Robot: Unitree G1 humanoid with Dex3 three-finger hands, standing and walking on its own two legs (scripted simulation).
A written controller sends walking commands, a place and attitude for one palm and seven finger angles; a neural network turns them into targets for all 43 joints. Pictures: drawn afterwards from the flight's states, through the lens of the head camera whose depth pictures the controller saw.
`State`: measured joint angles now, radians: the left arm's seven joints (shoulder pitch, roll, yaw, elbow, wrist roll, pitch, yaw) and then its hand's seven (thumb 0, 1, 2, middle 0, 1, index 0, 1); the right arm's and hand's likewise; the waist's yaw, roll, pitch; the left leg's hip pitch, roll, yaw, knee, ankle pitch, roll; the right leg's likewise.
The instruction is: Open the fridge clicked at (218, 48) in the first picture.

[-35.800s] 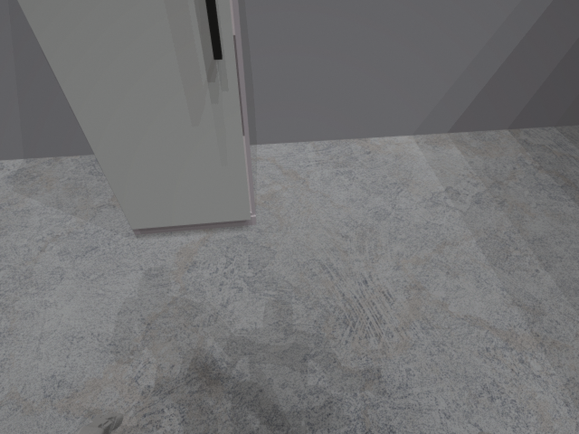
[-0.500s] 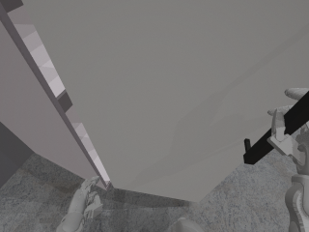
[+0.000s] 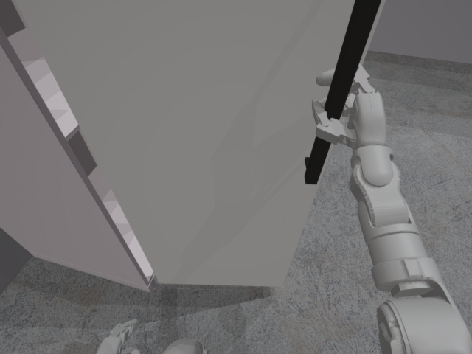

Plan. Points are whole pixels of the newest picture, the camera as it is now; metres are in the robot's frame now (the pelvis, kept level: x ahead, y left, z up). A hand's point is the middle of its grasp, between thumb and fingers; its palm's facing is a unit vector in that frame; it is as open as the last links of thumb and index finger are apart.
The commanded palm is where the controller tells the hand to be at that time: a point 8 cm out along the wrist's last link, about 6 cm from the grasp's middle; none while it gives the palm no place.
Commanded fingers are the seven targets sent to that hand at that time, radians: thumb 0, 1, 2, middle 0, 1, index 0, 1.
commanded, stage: stop walking and hold the door back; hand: right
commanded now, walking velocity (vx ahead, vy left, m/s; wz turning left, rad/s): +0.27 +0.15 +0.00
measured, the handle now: (335, 84) +0.46 -0.12 +0.24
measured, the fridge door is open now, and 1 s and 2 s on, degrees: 76 70 69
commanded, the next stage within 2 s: loosen the grip on the handle in 0.38 s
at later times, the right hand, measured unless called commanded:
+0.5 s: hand (319, 106) +0.46 -0.11 +0.20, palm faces +0.01 +0.99 -0.12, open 5.9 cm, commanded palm +0.44 -0.15 +0.19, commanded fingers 0.00 -0.66 -0.78 0.45 1.40 0.45 1.40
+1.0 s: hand (320, 114) +0.47 -0.12 +0.18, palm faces +0.05 +0.99 -0.15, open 13.8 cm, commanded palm +0.44 -0.16 +0.19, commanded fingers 0.00 0.55 -0.20 0.25 1.15 0.25 1.15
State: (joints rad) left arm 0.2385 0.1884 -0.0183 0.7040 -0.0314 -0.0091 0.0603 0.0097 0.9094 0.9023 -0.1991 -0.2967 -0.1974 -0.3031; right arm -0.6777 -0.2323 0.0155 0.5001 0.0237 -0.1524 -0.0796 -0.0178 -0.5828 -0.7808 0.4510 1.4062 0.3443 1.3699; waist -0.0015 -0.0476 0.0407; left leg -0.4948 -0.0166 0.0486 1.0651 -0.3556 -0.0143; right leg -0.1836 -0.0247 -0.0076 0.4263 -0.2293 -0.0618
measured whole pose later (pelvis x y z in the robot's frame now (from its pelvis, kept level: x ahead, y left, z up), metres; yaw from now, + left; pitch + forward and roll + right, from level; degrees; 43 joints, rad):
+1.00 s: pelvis +0.02 +0.04 -0.02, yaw +5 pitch +4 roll +0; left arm 0.33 0.25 0.00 0.74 -0.02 -0.13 0.04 0.01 0.91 0.90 -0.20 -0.30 -0.20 -0.30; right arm -0.68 -0.36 -0.25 0.62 0.06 -0.23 0.07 0.00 0.48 -0.24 0.43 1.33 0.31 1.25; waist 0.04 0.00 -0.02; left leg -0.33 0.04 0.03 0.58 -0.33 -0.03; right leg -0.42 -0.08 -0.09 0.58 -0.23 0.02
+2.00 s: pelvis +0.03 +0.02 -0.03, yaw +5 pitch +6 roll +1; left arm 0.35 0.25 -0.01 0.65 -0.03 -0.08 0.05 0.01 0.91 0.90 -0.20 -0.30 -0.20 -0.30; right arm -0.48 -0.43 -0.39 0.50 0.19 -0.23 0.25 -0.01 0.55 -0.20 0.26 1.15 0.25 1.15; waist 0.03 -0.02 -0.08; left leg -0.36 0.05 0.02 0.62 -0.35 -0.05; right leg -0.47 -0.08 -0.09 0.66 -0.29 0.00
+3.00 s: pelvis +0.03 +0.05 -0.02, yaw +3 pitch +0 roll +0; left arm 0.25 0.28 -0.04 0.63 -0.08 -0.16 0.11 0.02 0.91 0.90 -0.20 -0.30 -0.20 -0.30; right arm -0.16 -0.40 -0.41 0.11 0.32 0.27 0.30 -0.01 0.55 -0.20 0.26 1.15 0.25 1.15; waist -0.03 -0.06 -0.09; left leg -0.22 0.04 0.05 0.56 -0.35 -0.02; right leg -0.32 -0.08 -0.06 0.55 -0.24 0.03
